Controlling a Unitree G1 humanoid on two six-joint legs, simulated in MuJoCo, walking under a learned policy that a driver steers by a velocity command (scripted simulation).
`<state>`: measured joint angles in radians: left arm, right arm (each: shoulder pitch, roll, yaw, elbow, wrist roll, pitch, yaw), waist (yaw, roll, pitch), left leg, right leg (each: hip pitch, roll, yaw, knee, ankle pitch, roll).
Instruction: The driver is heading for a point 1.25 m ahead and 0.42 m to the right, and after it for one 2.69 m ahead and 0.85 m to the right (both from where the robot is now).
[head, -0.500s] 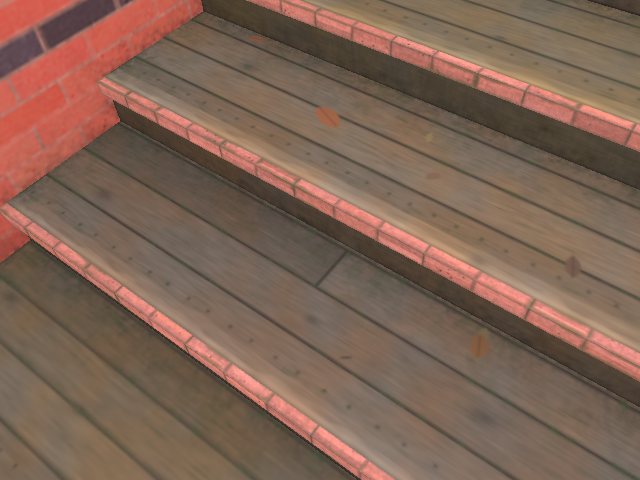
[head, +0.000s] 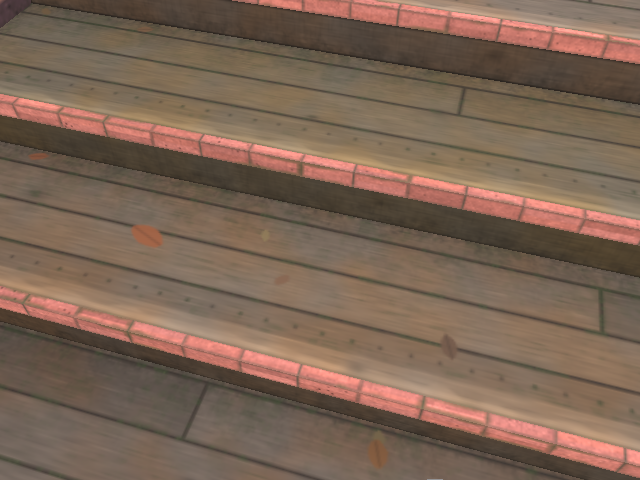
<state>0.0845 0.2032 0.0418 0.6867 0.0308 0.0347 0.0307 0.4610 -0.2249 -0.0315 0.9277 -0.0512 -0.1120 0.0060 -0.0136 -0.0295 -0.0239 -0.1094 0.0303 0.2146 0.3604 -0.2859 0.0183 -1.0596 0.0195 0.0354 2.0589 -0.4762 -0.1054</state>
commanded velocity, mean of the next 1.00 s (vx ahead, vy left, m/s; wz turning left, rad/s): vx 0.50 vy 0.00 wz -0.52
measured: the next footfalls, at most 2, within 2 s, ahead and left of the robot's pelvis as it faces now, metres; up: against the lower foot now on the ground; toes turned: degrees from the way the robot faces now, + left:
right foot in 0.20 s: +0.30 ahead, -0.14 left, +0.15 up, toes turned -10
left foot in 0.76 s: +0.69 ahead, -0.15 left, +0.30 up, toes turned -24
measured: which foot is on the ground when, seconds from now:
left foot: down 0.00-0.22, up 0.24-0.74, down 0.76-1.00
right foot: up 0.00-0.18, down 0.20-0.78, up 0.80-1.00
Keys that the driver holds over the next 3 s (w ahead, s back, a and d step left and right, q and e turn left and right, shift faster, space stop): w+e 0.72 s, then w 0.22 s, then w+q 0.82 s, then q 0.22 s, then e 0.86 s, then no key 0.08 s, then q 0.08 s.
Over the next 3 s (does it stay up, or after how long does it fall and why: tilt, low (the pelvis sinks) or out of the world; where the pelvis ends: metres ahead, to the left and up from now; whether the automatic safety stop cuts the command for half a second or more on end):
stays up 1.30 -0.56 0.59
